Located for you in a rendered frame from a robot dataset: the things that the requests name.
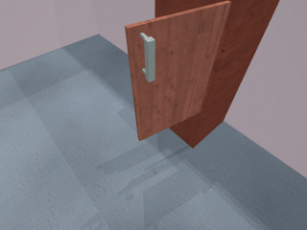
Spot handle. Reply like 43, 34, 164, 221
140, 33, 155, 82

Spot cupboard door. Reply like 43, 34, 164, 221
125, 0, 232, 141

